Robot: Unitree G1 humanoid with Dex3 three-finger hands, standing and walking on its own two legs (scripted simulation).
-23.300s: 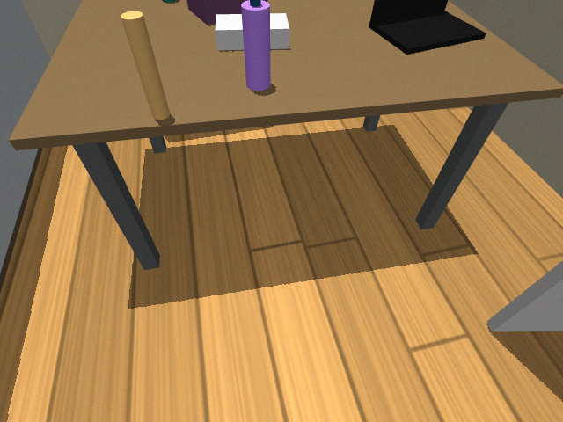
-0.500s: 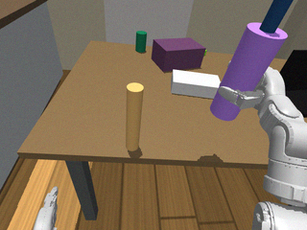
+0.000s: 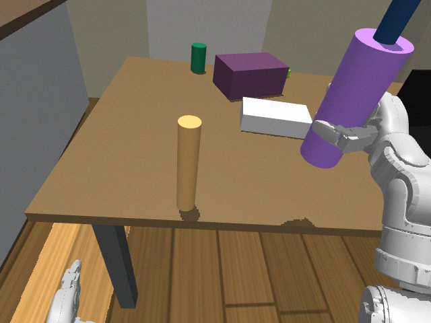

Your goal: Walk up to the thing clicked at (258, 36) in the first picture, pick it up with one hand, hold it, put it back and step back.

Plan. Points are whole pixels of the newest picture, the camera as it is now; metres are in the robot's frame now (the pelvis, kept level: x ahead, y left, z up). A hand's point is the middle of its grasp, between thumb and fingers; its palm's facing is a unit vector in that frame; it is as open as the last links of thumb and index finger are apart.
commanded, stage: hold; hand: right
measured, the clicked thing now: (356, 87) +0.33 -0.17 +0.33
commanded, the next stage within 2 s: crouch in 1.34 s
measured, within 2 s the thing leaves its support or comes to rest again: neither
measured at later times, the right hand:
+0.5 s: hand (345, 123) +0.33 -0.18 +0.27, palm faces +0.18 +0.98 -0.03, open 9.8 cm
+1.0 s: hand (345, 120) +0.33 -0.18 +0.28, palm faces +0.18 +0.98 -0.04, open 9.8 cm
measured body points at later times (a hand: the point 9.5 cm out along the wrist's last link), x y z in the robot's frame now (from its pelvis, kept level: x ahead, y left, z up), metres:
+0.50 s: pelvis +0.00 +0.00 +0.00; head -0.05 +0.03 +0.45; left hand +0.16 +0.26 -0.07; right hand +0.32 -0.23 +0.28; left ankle +0.04 +0.15 -0.73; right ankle +0.01 -0.14 -0.73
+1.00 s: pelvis -0.01 +0.00 +0.00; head -0.05 +0.03 +0.45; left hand +0.15 +0.27 -0.07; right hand +0.32 -0.23 +0.28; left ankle +0.04 +0.15 -0.73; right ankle +0.01 -0.14 -0.73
